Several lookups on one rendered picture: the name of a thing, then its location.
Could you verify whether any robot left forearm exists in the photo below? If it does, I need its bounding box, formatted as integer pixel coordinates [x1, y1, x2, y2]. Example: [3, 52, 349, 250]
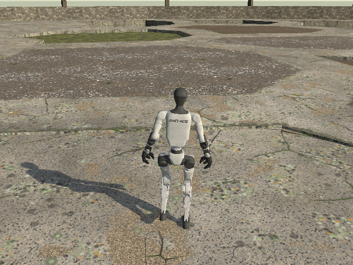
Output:
[144, 132, 156, 153]

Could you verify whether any robot right forearm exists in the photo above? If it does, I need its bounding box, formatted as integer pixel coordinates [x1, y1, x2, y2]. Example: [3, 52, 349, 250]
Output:
[200, 135, 211, 157]

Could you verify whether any left robot hand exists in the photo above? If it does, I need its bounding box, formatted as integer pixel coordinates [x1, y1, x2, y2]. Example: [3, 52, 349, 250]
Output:
[142, 151, 154, 164]

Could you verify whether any left robot foot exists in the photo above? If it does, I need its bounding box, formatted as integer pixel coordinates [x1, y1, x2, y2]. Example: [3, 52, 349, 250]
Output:
[159, 210, 169, 221]

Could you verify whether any robot left upper arm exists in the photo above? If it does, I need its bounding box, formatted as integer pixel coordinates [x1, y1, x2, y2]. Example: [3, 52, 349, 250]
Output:
[151, 110, 168, 140]

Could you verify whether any robot torso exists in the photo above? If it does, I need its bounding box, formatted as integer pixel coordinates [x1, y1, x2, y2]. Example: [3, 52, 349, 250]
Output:
[166, 109, 191, 166]

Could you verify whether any right robot hand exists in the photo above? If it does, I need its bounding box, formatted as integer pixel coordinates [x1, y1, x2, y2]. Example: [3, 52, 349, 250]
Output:
[200, 156, 212, 169]

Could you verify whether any robot right upper arm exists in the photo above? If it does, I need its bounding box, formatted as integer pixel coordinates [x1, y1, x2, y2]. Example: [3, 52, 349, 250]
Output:
[191, 112, 205, 143]

